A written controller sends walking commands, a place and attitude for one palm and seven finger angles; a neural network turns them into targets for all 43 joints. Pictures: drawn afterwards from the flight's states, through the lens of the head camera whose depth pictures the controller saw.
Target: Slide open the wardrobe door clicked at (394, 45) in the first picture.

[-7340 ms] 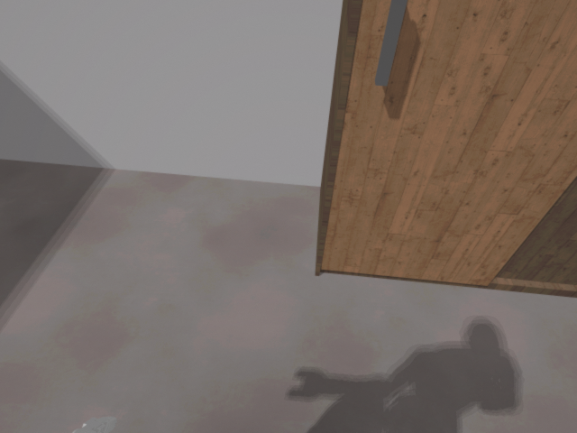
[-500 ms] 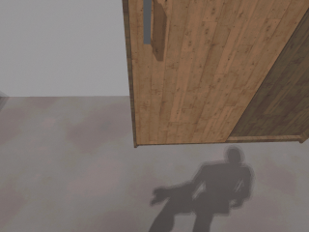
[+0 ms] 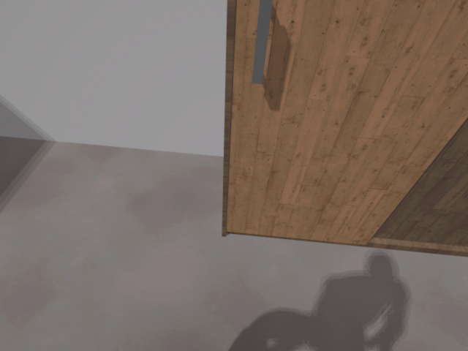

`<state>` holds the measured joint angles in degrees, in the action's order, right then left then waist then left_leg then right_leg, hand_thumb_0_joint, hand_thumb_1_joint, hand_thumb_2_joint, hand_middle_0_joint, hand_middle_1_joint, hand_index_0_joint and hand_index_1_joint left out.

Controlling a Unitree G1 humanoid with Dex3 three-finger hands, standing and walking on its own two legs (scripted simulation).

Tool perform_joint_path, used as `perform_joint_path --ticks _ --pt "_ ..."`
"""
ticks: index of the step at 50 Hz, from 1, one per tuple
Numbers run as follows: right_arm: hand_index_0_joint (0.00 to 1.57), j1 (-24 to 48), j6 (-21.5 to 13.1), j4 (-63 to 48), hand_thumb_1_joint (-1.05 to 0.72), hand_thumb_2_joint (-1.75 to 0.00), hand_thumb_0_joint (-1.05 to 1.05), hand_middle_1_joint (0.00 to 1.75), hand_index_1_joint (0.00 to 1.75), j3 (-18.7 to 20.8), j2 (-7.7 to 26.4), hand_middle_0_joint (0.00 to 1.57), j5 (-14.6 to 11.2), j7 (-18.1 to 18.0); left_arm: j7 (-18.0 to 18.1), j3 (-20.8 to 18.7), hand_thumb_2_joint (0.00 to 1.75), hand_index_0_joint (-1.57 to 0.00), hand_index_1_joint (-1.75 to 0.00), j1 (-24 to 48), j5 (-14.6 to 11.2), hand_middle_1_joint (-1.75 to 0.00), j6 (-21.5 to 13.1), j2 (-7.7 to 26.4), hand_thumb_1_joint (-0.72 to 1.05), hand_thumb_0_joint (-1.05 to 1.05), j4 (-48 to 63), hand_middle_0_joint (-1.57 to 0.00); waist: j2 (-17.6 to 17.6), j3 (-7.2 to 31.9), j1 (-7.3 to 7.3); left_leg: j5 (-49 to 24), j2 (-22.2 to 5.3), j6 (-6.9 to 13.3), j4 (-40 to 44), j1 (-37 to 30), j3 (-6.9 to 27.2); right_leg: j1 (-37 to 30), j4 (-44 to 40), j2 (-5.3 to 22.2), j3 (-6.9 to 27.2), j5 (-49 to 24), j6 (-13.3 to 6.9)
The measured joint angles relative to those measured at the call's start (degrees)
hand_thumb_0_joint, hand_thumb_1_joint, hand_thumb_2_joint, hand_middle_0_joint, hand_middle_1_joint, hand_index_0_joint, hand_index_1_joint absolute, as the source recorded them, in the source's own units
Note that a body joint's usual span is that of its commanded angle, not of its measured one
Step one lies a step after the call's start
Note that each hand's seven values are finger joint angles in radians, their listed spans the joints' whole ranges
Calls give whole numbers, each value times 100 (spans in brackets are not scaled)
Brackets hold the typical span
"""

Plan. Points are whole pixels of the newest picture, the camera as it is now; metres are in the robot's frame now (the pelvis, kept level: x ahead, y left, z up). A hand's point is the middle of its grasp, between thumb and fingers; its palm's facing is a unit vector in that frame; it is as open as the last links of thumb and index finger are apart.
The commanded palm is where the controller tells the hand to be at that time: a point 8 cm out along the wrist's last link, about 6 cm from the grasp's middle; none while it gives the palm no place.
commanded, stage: take the last steps up to it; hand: left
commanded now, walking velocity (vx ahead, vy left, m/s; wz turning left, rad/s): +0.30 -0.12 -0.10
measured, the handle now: (261, 39) +0.73 +0.01 +0.20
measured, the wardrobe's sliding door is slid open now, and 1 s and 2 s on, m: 0.00 0.00 0.00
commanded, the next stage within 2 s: come to a stop and stand still in 0.60 s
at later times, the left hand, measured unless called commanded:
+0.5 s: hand (179, 292) +0.27 +0.14 -0.17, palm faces -0.12 -0.98 -0.18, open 7.4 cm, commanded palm none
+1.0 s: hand (207, 277) +0.32 +0.09 -0.19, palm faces +0.04 -0.98 -0.18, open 7.3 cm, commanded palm none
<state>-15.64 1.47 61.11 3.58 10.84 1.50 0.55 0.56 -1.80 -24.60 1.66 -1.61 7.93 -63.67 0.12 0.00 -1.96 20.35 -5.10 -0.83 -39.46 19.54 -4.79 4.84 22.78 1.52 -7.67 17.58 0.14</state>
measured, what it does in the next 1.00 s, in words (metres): walks ahead: left foot, then right foot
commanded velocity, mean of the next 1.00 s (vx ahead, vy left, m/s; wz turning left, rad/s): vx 0.08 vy -0.04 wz -0.01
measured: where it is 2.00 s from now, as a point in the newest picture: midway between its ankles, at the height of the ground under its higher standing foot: outside the picture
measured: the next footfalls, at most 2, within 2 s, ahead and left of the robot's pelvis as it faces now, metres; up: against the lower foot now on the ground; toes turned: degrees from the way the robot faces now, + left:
left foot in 0.04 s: +0.07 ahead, +0.12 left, +0.00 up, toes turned +7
right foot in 0.56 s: +0.33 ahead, -0.19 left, +0.00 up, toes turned -13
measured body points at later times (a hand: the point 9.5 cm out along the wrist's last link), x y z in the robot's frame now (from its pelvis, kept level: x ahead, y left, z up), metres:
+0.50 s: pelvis +0.15 -0.03 -0.01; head +0.19 -0.03 +0.44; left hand +0.28 +0.20 -0.16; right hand +0.02 -0.21 -0.15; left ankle +0.03 +0.12 -0.74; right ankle +0.27 -0.18 -0.71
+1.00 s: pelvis +0.28 -0.08 -0.01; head +0.29 -0.07 +0.44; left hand +0.32 +0.14 -0.17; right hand +0.38 -0.31 -0.15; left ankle +0.33 +0.00 -0.74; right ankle +0.29 -0.18 -0.74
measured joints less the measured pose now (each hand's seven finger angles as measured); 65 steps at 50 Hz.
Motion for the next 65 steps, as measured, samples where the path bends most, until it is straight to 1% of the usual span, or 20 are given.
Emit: perform_joint_path --ticks 2,6,8,11,18,25,28,29,32,35,37,40,44,48,50,52,55,59,62,65 --pt "19 79 -160 -37 -91 -90 1 30 30 -51 -57 19 -10 -34 -22 -9 89 -20 -30 -147 -44 -30 38 0 91 0 -144 -20 67 -27 -20 -415 41 43 726 -343 -129 90 401 31 36 276 88" --pt "20 158 -403 -103 -91 -90 0 30 30 -107 -283 20 16 -148 -99 -22 89 -20 -30 -184 -26 -29 295 45 91 1 -393 -20 286 -48 58 -167 74 217 631 -661 -427 1014 2690 123 331 846 -38" --pt "20 38 -452 -106 -93 -90 0 30 30 -108 -293 20 7 -225 -148 -58 89 -20 -30 -40 10 -29 354 83 91 1 -399 -20 247 -28 158 -200 66 220 941 -942 -452 1506 3508 161 324 546 -30" --pt "20 -219 -486 5 -93 -90 0 30 30 -157 -333 20 -13 -254 -189 -133 89 -20 -30 286 18 -29 308 202 91 1 -203 -20 221 -50 205 -341 85 193 1443 -1325 -446 2127 3996 292 374 -91 54" --pt "20 -834 -464 304 -92 -90 0 30 30 -230 -539 20 -41 -253 -214 -254 89 -20 -30 1039 1 -29 298 411 91 0 295 -20 247 -131 273 -268 101 43 2011 -1939 -570 3081 3934 529 511 -948 201" --pt "20 -1201 -411 483 -91 -90 0 30 30 -171 -565 20 28 -222 -251 -190 90 -19 -30 1763 -60 -29 254 383 91 0 552 -19 59 -419 618 227 -111 -318 1930 -2349 -626 2734 1959 448 196 -756 12" --pt "20 -1331 -346 596 -90 -90 0 30 30 -129 -520 20 -11 -179 -254 -156 89 -20 -30 1896 -54 -29 12 360 91 0 658 -20 -19 -466 628 753 -340 -399 1024 -2195 -565 2142 1122 255 56 -1027 -175" --pt "20 -1264 -290 635 -90 -90 0 30 30 -123 -480 20 -49 -157 -218 -163 89 -20 -30 1938 -50 -29 -97 323 91 0 660 -20 -68 -516 577 924 -396 -291 125 -1867 -370 2190 1336 196 30 -1011 -238" --pt "20 -913 -150 550 -91 -90 0 30 30 -90 -312 20 -132 -153 -123 -95 89 -20 -30 1945 -94 -29 -185 167 91 0 600 -20 -195 -616 544 938 -195 22 -2428 -705 275 1971 1533 81 -104 -509 -345" --pt "20 -519 -142 326 -91 -90 1 30 30 -38 -163 20 -82 -160 -37 -41 89 -20 -30 1781 -108 -29 -135 29 91 0 475 -20 -245 -523 490 402 -134 103 -3202 178 260 1533 1060 -30 -232 -525 -351" --pt "20 -270 -159 148 -91 -90 0 30 30 -31 -95 20 -53 -177 71 -105 89 -20 -30 1673 -132 -30 -166 41 94 -2 447 -20 -270 -417 449 194 -134 69 -2934 558 195 1282 727 -107 -331 -582 -394" --pt "19 120 -177 -56 -91 -90 0 30 30 -68 -35 19 -60 -225 112 -42 89 -20 -30 1531 -74 -30 -141 97 95 -2 366 -20 -255 -293 334 81 -77 -37 -1862 706 80 1036 419 -189 -370 -620 -426" --pt "19 592 -134 -241 -91 -90 0 30 30 -119 -46 19 -119 -236 138 25 89 -20 -30 1362 -53 -30 -19 70 94 -1 305 -20 -233 -268 137 -45 90 -119 -529 463 99 908 468 -252 -308 -490 -412" --pt "19 847 -29 -395 -91 -90 0 30 30 -125 -120 19 -108 -204 146 4 89 -20 -30 1203 -63 -30 150 46 93 -1 307 -20 -176 -311 43 -482 238 -127 271 35 111 908 881 -188 -309 -180 -335" --pt "19 920 -4 -421 -91 -90 0 30 30 -128 -209 19 -94 -197 154 -25 89 -20 -30 1184 -74 -30 239 93 92 0 308 -20 -5 -393 -4 -616 381 189 389 -87 45 927 1099 -41 -269 -38 -263" --pt "19 951 2 -489 -91 -90 0 30 30 -176 -278 19 -77 -193 181 -38 89 -20 -30 1147 -96 -30 319 136 92 0 369 -20 122 -463 -72 -630 460 377 477 -144 -53 1012 1313 47 -132 34 -114" --pt "20 996 -12 -556 -91 -90 0 30 30 -235 -332 20 -61 -234 193 -58 89 -20 -30 1166 -112 -30 418 182 91 0 414 -20 120 -560 -58 -788 477 483 699 -153 -99 1390 2537 -38 333 1049 16" --pt "20 1043 9 -584 -91 -90 -1 30 30 -211 -315 20 -58 -261 185 -122 89 -20 -30 1179 -94 -30 438 241 91 0 500 -20 10 -617 -5 -1071 410 472 947 -39 -90 1672 3618 -108 722 1229 122" --pt "20 1030 18 -558 -91 -90 -1 30 30 -183 -280 20 -55 -242 169 -150 89 -20 -30 1171 -90 -29 459 316 91 0 539 -20 -14 -593 51 -1255 350 430 1075 61 -100 1570 3546 -48 801 1219 188" --pt "20 931 19 -482 -91 -90 -1 30 30 -140 -229 20 -46 -213 145 -133 89 -20 -30 1168 -82 -29 472 354 91 0 533 -20 -58 -518 139 -1437 291 366 1190 134 -81 1219 2806 34 734 1253 187"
